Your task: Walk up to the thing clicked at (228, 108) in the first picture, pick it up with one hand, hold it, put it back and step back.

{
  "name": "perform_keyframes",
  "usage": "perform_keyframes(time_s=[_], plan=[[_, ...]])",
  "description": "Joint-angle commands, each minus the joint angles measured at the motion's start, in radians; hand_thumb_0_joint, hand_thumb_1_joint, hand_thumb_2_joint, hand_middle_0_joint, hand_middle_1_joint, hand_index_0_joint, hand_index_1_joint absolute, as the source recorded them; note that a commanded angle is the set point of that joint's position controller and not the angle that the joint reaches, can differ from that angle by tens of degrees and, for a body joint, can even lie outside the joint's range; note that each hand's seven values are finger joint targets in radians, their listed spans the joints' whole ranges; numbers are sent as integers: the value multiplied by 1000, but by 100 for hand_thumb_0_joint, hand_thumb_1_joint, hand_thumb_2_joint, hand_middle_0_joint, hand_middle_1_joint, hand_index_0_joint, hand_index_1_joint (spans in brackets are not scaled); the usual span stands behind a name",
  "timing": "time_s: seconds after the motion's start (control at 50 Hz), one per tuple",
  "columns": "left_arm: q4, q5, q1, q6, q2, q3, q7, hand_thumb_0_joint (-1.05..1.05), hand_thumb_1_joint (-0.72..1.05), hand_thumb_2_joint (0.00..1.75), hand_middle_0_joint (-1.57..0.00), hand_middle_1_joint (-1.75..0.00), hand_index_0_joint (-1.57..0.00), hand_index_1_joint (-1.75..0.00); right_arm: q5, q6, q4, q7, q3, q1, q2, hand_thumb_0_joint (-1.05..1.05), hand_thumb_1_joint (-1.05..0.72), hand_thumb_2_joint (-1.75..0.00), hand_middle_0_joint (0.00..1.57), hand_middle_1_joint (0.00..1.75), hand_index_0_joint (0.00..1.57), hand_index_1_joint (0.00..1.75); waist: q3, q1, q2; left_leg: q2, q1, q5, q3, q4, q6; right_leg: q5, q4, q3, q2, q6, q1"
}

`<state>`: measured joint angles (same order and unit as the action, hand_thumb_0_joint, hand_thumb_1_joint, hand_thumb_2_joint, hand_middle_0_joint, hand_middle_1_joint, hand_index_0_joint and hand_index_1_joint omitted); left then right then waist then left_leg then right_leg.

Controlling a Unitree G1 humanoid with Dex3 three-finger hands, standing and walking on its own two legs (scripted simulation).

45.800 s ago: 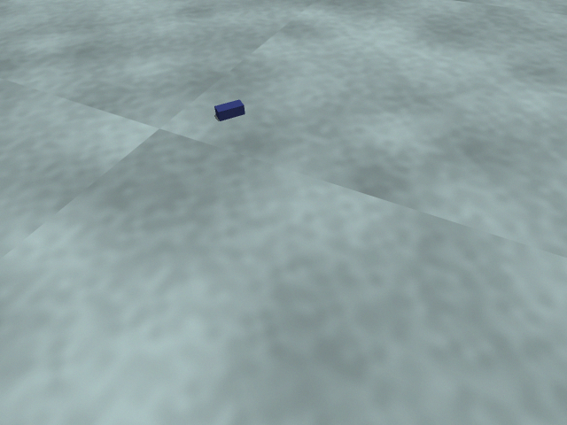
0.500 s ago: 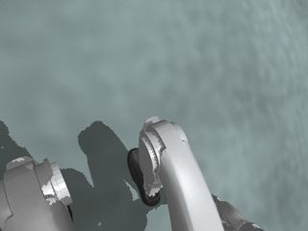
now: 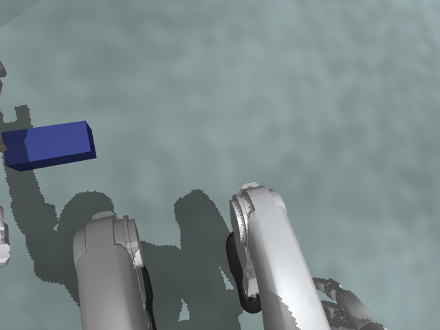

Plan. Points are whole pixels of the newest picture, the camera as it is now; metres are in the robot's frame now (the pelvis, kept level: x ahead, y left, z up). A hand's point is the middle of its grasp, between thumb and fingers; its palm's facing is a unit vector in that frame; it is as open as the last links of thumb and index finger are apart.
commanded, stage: withdraw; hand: left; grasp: from above
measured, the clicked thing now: (52, 146) +0.50 +0.31 -0.32
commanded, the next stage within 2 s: home in 0.44 s
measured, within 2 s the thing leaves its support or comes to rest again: neither
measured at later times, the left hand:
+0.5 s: hand (21, 126) +0.50 +0.32 -0.18, palm faces -0.38 -0.05 -0.93, open 13.9 cm
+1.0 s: hand out of the picture +0.40 +0.31 -0.04, palm faces -0.31 -0.47 -0.83, open 9.3 cm
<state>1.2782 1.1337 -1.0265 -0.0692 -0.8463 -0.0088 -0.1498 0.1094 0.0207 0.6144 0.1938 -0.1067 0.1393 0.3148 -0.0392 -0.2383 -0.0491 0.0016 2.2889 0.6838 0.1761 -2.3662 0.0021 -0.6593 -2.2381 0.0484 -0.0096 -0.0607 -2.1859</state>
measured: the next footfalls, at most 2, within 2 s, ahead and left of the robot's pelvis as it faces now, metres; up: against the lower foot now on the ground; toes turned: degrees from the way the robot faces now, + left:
none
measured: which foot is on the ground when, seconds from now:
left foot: down 0.00-1.00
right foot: down 0.00-1.00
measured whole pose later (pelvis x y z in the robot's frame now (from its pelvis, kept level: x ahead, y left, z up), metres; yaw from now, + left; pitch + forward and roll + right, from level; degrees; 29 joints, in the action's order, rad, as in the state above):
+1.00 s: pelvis +0.00 +0.00 +0.07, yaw +4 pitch +36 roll -8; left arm 0.69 0.70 -0.56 0.01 -0.62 -0.11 0.00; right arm 0.02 -0.08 0.61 0.09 0.01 0.18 0.30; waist -0.15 -0.11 -0.06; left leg 0.01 2.09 0.67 0.12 -2.12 0.00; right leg -0.66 -2.03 0.02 0.02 -0.07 -2.01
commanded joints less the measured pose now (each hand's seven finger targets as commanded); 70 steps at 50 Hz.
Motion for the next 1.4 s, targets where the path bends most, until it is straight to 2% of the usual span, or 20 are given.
perform_keyframes(time_s=[0.0,0.04,0.1,0.22,0.28,0.4,0.48,0.52,0.54,0.56,0.58,0.64,0.74,0.8,0.92,0.98,1.1,1.28,1.32,1.38], plan=[[-153,-30,-247,-35,-156,-5,85,0,-51,100,-10,-99,-9,-100,-19,-46,-12,-62,101,241,269,0,-90,-90,20,30,20,30,-561,-63,-134,-16,-427,-145,-83,287,-35,165,261,103,-27,105,346],[-141,-30,-264,-69,-159,-4,106,0,-50,99,-10,-98,-10,-99,-19,-57,-17,-79,88,242,256,0,-90,-90,20,30,20,30,-535,-81,-81,-18,-387,-143,-91,274,-43,160,274,95,-24,100,370],[-139,-12,-295,-133,-230,-40,87,0,-51,100,-11,-98,-10,-99,-11,-65,-23,-100,67,222,247,0,-90,-90,20,30,20,30,-539,-57,-78,-21,-375,-128,-104,254,-43,134,278,83,-19,97,364],[-81,89,-411,-237,-295,-64,-61,0,-52,100,-8,-100,-8,-100,19,-68,-11,-112,24,189,236,0,-90,-90,20,30,20,30,-603,-53,-261,-14,-468,-76,-110,259,-24,95,217,100,-32,100,269],[-24,129,-461,-238,-289,-59,-144,0,-53,100,-7,-101,-7,-100,33,-62,6,-109,19,195,251,0,-90,-90,20,30,20,30,-595,-85,-333,-15,-501,-78,-105,250,-16,105,189,119,-31,102,219],[-7,184,-514,-181,-375,-128,-250,0,-50,97,-10,-98,-10,-97,49,-31,2,-103,41,228,281,0,-90,-90,20,30,20,30,-695,-86,-422,-12,-567,-154,-108,227,-10,191,138,136,-21,99,203],[-2,172,-429,-126,-375,-150,-251,0,-39,92,-21,-87,-21,-87,37,-20,-2,-94,54,238,278,0,-88,-89,20,30,20,30,-759,-50,-451,-12,-607,-188,-100,254,-6,214,126,132,-13,101,205],[-29,154,-419,-96,-383,-157,-231,0,-46,94,-11,-97,-12,-96,27,-17,-9,-90,64,251,274,0,-90,-89,20,30,20,30,-787,-48,-434,-13,-600,-197,-104,253,-12,225,138,125,-13,100,237],[-53,146,-415,-83,-382,-159,-221,0,-38,87,-19,-89,-20,-88,23,-21,-9,-87,68,259,271,0,-88,-89,20,30,20,30,-808,-41,-435,-14,-593,-202,-109,258,-15,229,145,121,-14,100,257],[-55,131,-392,-69,-362,-151,-208,0,-30,90,-24,-81,-22,-80,19,-24,-7,-85,72,259,264,0,-88,-89,20,30,20,30,-813,-37,-417,-14,-590,-201,-109,266,-17,231,150,120,-15,100,265],[-46,114,-374,-56,-351,-149,-191,0,-38,88,-17,-89,-18,-88,14,-26,1,-84,78,264,263,0,-90,-89,20,30,20,30,-781,-38,-392,-14,-567,-194,-107,268,-19,221,156,119,-16,100,251],[-80,42,-311,-38,-275,-131,-121,0,-14,80,-21,-65,-20,-64,4,-30,8,-81,91,296,257,0,-89,-90,20,30,20,30,-707,-49,-307,-17,-535,-206,-101,274,-22,217,191,118,-15,103,256],[-288,-84,-145,-24,-209,-141,1,0,22,77,-19,-39,-18,-40,-26,-51,-7,-78,136,311,237,0,-89,-90,20,30,20,30,-842,40,-318,-19,-628,-281,-127,345,-17,260,250,91,-10,103,401],[-528,-217,-32,0,-182,-182,55,0,46,76,-18,-29,-18,-29,-50,-67,-43,-87,170,290,244,0,-90,-90,20,30,20,30,-909,93,-323,-18,-742,-302,-110,416,-8,261,294,79,-1,112,422],[-773,-461,241,79,-34,-186,123,0,90,90,-20,-30,-20,-30,-89,-83,-72,-120,187,197,184,0,-90,-90,20,30,20,30,-825,110,-154,-7,-759,-214,-86,547,-33,233,428,50,-5,87,540],[-919,-545,314,107,31,-162,133,0,90,90,-20,-30,-20,-30,-101,-74,-94,-139,199,168,164,0,-90,-90,20,30,20,30,-835,122,-160,2,-833,-184,-84,623,-33,214,493,41,1,84,604],[-990,-699,518,176,180,-98,124,0,90,90,-20,-30,-20,-30,-118,-25,-114,-182,196,98,131,0,-90,-90,20,30,20,30,-645,119,-111,16,-927,-72,-81,791,-25,119,658,31,2,83,680],[-1149,-933,773,275,286,-116,77,0,90,90,-20,-30,-20,-30,-142,60,-161,-237,163,3,85,0,-90,-90,20,30,20,30,-576,142,-81,11,-1130,-63,-86,990,-23,99,881,-13,7,80,937],[-1181,-975,830,295,312,-111,69,0,90,90,-20,-30,-20,-30,-144,74,-169,-248,154,-2,69,0,-90,-90,20,30,20,30,-541,132,-67,6,-1149,-94,-99,1025,-26,120,939,-26,6,78,1011],[-1221,-1027,909,335,331,-122,60,0,90,90,-20,-30,-20,-30,-148,89,-177,-267,144,0,56,0,-90,-90,20,30,20,30,-515,149,-65,6,-1233,-117,-98,1098,-23,140,1017,-34,7,77,1101]])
